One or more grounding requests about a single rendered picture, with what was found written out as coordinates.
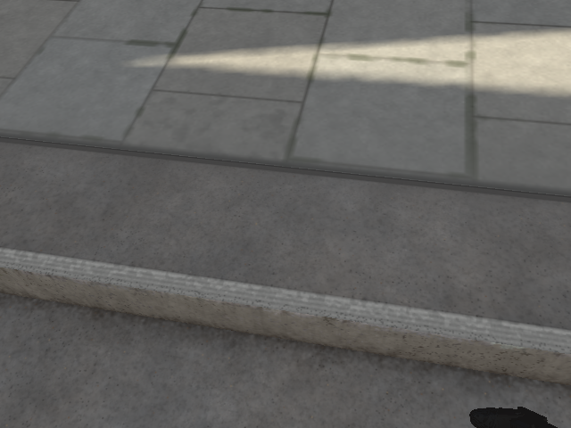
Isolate right robot hand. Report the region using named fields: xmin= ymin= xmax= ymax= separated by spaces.
xmin=469 ymin=407 xmax=558 ymax=428

